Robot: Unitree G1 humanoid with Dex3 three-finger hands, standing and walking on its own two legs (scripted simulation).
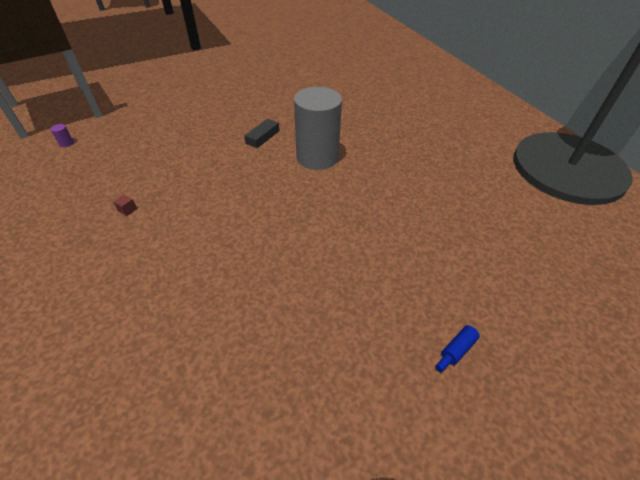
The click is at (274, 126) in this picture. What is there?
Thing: lying carton
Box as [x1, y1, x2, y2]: [244, 119, 278, 147]
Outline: 278,123 266,119 244,135 245,143 255,147 259,146 278,131
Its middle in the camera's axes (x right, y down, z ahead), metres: -0.34 -0.64 +2.17
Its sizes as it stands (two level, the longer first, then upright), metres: 0.205 0.082 0.052
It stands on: the floor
